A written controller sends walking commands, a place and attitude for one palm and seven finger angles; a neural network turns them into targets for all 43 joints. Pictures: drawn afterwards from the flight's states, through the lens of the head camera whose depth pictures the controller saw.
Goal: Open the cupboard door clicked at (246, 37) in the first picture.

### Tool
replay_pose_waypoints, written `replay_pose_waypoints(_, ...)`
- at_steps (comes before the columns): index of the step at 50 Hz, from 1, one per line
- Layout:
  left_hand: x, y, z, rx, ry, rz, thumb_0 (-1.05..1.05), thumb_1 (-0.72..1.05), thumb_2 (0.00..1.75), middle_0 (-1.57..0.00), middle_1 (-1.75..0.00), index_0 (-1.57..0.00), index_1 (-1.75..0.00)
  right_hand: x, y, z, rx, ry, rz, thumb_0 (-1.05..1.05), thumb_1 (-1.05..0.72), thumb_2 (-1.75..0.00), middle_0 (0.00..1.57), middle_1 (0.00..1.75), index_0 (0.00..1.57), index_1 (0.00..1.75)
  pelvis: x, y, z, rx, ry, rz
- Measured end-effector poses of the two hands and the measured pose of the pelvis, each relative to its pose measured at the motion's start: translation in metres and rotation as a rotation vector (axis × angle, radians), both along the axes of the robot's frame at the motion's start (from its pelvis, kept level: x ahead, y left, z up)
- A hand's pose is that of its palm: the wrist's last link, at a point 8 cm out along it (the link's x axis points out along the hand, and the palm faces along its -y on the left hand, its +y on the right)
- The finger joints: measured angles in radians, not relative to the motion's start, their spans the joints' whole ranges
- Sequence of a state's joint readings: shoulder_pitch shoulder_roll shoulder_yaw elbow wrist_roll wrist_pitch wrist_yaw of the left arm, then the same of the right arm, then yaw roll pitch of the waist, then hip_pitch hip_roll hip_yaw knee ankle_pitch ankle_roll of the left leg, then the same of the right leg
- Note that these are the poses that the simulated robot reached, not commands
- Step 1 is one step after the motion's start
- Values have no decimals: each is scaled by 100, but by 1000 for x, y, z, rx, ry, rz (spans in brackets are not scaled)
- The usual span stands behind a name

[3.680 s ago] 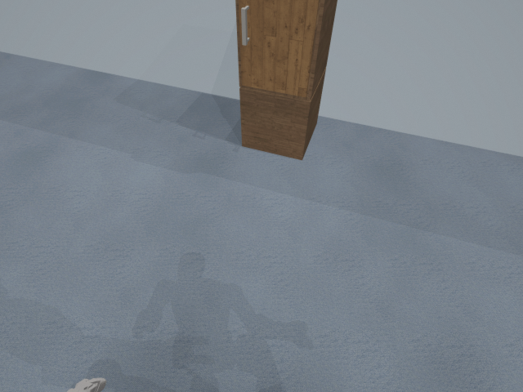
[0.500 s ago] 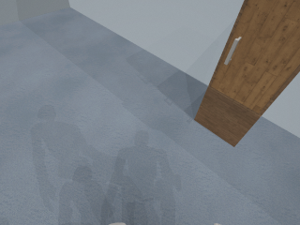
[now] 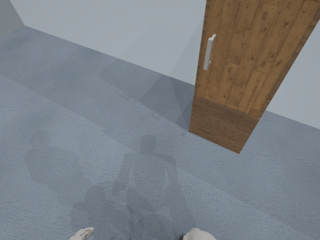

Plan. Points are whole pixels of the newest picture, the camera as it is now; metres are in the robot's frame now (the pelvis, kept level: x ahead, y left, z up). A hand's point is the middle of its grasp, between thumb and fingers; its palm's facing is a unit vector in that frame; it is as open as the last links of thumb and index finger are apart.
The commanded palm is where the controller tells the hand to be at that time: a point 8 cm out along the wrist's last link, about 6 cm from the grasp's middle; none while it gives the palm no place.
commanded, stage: turn to face it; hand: left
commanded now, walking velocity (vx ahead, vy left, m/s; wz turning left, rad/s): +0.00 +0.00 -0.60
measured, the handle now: (209, 52) +0.84 -0.20 -0.03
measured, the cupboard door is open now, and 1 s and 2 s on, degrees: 0 0 0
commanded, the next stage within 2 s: take the last steps up to it in 0.76 s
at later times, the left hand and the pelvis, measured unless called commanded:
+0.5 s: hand out of the picture +0.13 +0.24 -0.15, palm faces -0.15 -0.96 -0.23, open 7.4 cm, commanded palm none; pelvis +0.03 +0.04 +0.02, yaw -16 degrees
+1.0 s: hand (121, 219) +0.19 +0.13 -0.13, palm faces -0.46 -0.85 -0.25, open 7.4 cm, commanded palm none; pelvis +0.01 +0.01 +0.02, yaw -28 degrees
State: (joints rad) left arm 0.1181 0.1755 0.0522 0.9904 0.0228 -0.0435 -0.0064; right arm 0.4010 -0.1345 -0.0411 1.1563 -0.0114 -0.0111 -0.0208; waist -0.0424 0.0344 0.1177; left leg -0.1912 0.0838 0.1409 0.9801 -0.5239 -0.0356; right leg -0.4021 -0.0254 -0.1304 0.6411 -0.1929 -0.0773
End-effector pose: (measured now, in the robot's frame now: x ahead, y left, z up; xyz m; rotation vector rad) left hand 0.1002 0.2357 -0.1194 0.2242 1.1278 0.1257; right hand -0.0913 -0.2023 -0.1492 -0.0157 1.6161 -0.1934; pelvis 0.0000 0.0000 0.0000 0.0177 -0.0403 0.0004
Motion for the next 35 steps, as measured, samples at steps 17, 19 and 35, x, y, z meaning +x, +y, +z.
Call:
replay_pose_waypoints(17,12,10,10,4,104,-43,0,91,89,-21,-30,-21,-30,199,-47,40,-155,-499,23,0,-91,-90,20,30,19,29,26,9,17,9,40,-174)
replay_pose_waypoints(19,14,19,7,2,109,-53,0,91,89,-21,-30,-21,-30,204,-44,46,-176,-522,17,0,-91,-90,20,30,19,29,27,16,17,6,43,-198)
replay_pose_waypoints(35,66,51,6,34,173,-258,1,91,90,-20,-30,-20,-30,98,-3,52,-230,-360,-190,1,-91,-90,20,30,20,30,32,46,24,-28,40,-387)
